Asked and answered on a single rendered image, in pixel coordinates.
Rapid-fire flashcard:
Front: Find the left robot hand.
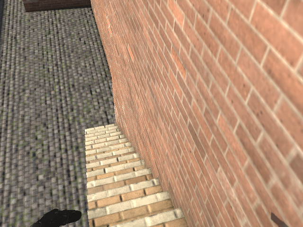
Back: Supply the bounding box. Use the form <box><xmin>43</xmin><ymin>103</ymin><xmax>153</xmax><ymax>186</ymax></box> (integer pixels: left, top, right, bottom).
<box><xmin>30</xmin><ymin>209</ymin><xmax>81</xmax><ymax>227</ymax></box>

